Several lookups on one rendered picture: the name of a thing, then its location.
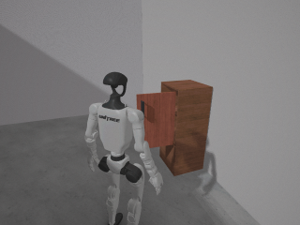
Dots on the robot right upper arm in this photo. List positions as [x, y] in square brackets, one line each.
[136, 118]

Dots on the cupboard door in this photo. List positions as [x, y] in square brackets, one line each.
[159, 117]

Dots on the left robot forearm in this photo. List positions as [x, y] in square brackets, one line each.
[91, 146]

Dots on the robot left hand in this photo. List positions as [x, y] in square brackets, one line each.
[90, 161]

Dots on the right robot forearm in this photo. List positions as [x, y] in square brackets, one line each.
[147, 160]

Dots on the robot left foot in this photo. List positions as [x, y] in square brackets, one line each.
[118, 218]

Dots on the robot right hand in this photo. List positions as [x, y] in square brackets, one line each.
[157, 182]

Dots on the robot left upper arm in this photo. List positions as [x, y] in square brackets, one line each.
[92, 121]

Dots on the handle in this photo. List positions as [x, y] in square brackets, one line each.
[142, 106]

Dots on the robot right thigh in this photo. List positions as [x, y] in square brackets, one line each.
[135, 176]

